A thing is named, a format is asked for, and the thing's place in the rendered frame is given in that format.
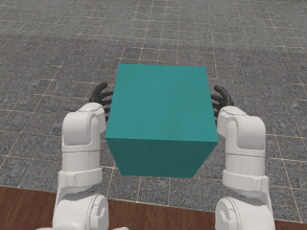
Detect left robot forearm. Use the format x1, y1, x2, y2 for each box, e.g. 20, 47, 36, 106
52, 103, 106, 227

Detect robot left hand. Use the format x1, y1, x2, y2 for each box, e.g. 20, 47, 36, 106
89, 82, 114, 121

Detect right robot forearm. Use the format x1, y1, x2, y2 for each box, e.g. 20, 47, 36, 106
217, 105, 275, 230

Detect right robot upper arm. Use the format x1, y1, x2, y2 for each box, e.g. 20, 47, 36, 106
215, 196, 275, 230

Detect carton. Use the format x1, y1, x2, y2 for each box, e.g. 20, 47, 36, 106
105, 63, 219, 178

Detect left robot upper arm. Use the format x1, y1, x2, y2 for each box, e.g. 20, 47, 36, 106
36, 193, 109, 230

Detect robot right hand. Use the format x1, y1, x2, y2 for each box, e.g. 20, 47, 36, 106
210, 85, 234, 125

